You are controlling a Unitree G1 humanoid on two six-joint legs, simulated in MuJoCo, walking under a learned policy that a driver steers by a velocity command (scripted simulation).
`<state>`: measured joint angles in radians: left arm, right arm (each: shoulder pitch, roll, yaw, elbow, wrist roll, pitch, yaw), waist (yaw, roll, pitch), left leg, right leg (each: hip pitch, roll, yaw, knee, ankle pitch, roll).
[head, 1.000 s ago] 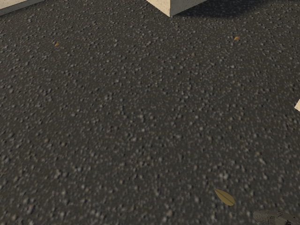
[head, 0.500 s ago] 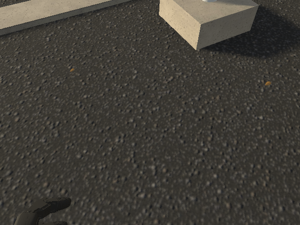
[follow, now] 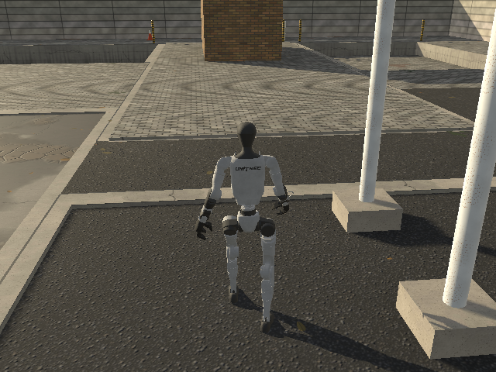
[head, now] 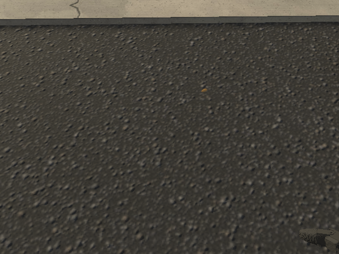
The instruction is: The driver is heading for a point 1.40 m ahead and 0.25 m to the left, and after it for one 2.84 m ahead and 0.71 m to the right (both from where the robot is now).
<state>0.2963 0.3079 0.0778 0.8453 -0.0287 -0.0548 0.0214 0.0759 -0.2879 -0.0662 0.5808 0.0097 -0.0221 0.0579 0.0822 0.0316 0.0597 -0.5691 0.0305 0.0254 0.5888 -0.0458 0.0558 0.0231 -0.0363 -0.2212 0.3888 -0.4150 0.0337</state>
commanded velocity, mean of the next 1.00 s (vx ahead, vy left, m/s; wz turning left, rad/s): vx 0.05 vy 0.00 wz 0.41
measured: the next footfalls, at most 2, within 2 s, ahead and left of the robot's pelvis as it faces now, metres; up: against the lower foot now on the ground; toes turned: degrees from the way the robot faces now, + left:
left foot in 0.02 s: +0.19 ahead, +0.10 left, +0.00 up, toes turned +2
right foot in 0.48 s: +0.22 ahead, -0.12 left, +0.00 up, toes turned +22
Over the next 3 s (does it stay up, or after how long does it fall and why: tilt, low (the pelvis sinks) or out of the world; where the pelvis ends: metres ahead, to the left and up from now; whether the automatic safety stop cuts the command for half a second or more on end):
stays up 0.60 0.16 0.01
